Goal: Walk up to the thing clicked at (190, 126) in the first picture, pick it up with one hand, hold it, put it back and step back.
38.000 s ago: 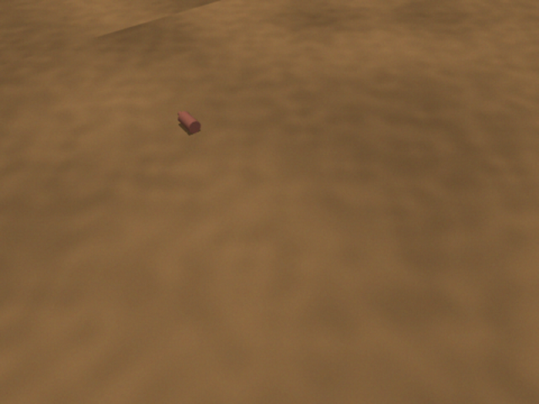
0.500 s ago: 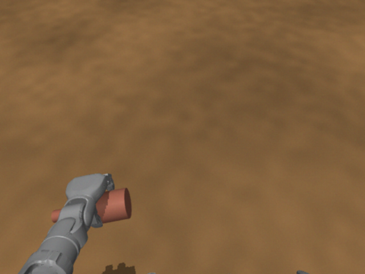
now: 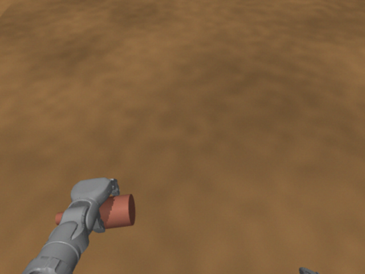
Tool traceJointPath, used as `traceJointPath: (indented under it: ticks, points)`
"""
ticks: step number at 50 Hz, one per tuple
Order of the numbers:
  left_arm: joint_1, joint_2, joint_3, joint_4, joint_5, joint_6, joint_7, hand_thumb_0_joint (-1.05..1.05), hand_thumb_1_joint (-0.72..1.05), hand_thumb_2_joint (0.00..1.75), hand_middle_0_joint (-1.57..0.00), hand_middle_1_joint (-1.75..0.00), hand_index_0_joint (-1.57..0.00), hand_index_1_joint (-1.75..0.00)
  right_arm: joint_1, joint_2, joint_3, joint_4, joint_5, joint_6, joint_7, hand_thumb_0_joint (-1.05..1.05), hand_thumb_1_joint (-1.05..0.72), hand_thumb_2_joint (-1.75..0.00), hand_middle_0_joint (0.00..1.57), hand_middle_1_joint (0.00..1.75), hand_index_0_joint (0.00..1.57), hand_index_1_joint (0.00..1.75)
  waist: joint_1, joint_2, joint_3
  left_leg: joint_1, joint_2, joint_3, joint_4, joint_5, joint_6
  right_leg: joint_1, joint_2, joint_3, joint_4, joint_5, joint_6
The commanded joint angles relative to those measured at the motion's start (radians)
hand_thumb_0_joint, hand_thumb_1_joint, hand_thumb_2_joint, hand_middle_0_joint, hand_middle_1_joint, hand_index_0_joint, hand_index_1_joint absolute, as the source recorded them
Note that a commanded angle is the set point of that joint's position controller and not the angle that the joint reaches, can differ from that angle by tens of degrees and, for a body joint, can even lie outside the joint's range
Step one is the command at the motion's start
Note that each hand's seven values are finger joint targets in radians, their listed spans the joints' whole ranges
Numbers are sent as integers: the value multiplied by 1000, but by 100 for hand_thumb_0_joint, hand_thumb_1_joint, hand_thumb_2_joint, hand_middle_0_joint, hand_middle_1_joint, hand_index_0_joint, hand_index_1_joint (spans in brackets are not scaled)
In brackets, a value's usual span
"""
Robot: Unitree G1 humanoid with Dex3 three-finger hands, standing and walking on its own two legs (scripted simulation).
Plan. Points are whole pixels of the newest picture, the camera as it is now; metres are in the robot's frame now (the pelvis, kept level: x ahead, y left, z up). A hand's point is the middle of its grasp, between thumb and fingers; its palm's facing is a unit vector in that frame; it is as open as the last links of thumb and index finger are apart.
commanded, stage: hold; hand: left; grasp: from above
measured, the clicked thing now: (95, 214) +0.32 +0.25 -0.11
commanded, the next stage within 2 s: crouch in 1.48 s
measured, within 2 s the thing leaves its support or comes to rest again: neither
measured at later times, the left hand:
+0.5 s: hand (99, 213) +0.29 +0.22 -0.05, palm faces -0.46 -0.05 -0.88, open 10.3 cm
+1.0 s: hand (95, 220) +0.27 +0.22 -0.03, palm faces -0.46 -0.05 -0.88, open 10.3 cm
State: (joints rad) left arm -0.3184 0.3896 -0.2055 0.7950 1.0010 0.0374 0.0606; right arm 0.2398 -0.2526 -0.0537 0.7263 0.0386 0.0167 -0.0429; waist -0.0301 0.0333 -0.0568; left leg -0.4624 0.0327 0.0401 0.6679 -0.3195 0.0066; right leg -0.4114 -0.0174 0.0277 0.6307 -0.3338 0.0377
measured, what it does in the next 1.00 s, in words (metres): stands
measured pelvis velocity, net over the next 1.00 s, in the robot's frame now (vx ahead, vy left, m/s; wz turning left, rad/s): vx -0.02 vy -0.01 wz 0.01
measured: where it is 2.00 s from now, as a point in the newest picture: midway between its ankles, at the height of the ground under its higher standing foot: outside the picture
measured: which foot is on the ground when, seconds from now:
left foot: down 0.00-1.00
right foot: down 0.00-1.00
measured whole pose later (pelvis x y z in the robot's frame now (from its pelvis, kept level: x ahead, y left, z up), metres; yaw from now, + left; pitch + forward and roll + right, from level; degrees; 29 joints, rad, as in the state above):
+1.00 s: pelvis -0.02 -0.01 +0.01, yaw +0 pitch +0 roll +0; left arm -0.27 0.39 -0.23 0.70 1.00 0.02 -0.02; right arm 0.19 -0.26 -0.03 0.69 0.05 0.06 -0.05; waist 0.00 0.05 0.00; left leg -0.30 0.03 0.04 0.51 -0.21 0.00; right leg -0.26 -0.02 0.02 0.50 -0.25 0.03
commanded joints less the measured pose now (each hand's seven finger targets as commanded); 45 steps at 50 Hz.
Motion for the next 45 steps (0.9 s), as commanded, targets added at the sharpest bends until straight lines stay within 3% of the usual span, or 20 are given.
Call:
traceJointPath:
  ticks: [1, 8, 9, 11, 14, 15, 17, 30, 35, 43, 44, 45]
  points:
    - [-331, 220, 99, -236, 1, -8, 20, 0, 71, 83, -99, -79, -102, -75, 1, -154, -50, -125, 2, -24, -5, 0, -88, -89, 20, 30, 20, 30, 5, 29, -300, 251, -35, -12, -89, 376, -7, 85, 60, -30, -81, 330, -43]
    - [-335, 234, 116, -269, 15, -14, 28, 0, 70, 79, -98, -76, -102, -73, -5, -153, -48, -140, 2, -14, -2, 0, -88, -89, 20, 30, 20, 30, 11, 14, -286, 263, -36, -5, -111, 390, -1, 123, 56, -27, -104, 357, -40]
    - [-337, 219, 104, -259, 17, -13, 28, 0, 69, 80, -99, -76, -101, -73, -12, -150, -47, -143, 2, -13, 0, 0, -89, -89, 20, 30, 20, 30, 5, -1, -286, 265, -39, -3, -110, 395, 4, 125, 53, -23, -105, 376, -36]
    - [-349, 223, 106, -259, 18, -9, 31, 0, 68, 82, -98, -77, -101, -74, -8, -156, -50, -139, 0, -9, 1, 0, -89, -89, 20, 30, 20, 30, -1, 12, -280, 282, -36, -6, -118, 388, 0, 118, 53, -26, -113, 358, -37]
    - [-351, 231, 111, -284, 23, -9, 35, 0, 68, 83, -98, -77, -101, -74, -24, -158, -50, -144, 0, -7, 2, 0, -89, -89, 20, 30, 20, 30, 13, 22, -297, 306, -39, -2, -129, 374, -1, 127, 50, -27, -125, 343, -37]
    - [-346, 210, 98, -282, 23, -7, 35, 0, 67, 83, -98, -76, -100, -74, -21, -155, -48, -144, 0, -6, 2, 0, -88, -89, 20, 30, 20, 30, 0, 10, -291, 303, -39, -4, -129, 377, 1, 127, 50, -26, -127, 354, -36]
    - [-358, 227, 109, -300, 17, -5, 33, 0, 69, 84, -100, -76, -102, -74, -31, -152, -48, -143, 0, -4, 2, 0, -89, -89, 20, 30, 20, 30, 15, 31, -282, 300, -39, -3, -140, 362, -2, 135, 50, -27, -135, 336, -38]
    - [-343, 215, 95, -307, 9, -7, -8, 0, 67, 81, -98, -77, -100, -74, -72, -149, -40, -162, 6, 5, -2, 0, -89, -90, 20, 30, 20, 30, 16, 5, -250, 317, -41, -1, -181, 316, 5, 153, 43, -25, -170, 298, -37]
    - [-325, 215, 94, -299, 9, -14, -15, 0, 68, 79, -98, -77, -101, -74, -93, -149, -32, -172, 8, 6, -5, 0, -89, -90, 20, 30, 20, 30, 19, -5, -208, 311, -38, -8, -205, 249, 3, 141, 45, -29, -196, 224, -39]
    - [-366, 231, 103, -355, 7, -16, -19, 0, 66, 81, -96, -79, -99, -75, -118, -144, -26, -181, 10, 2, -9, 0, -90, -90, 20, 30, 20, 30, 29, 21, -233, 349, -39, -4, -219, 245, 1, 151, 41, -26, -207, 216, -41]
    - [-368, 214, 88, -346, 6, -15, -22, 0, 66, 81, -96, -79, -99, -76, -114, -144, -24, -177, 8, 2, -10, 0, -90, -90, 20, 30, 20, 30, 13, 4, -229, 351, -38, -6, -216, 245, 3, 147, 41, -25, -209, 220, -38]
    - [-381, 229, 99, -358, 1, -17, -23, 0, 65, 82, -96, -78, -99, -75, -121, -145, -24, -177, 10, 0, -11, 0, -90, -90, 20, 30, 20, 30, 25, 11, -235, 358, -35, -7, -220, 243, 0, 154, 42, -29, -210, 213, -40]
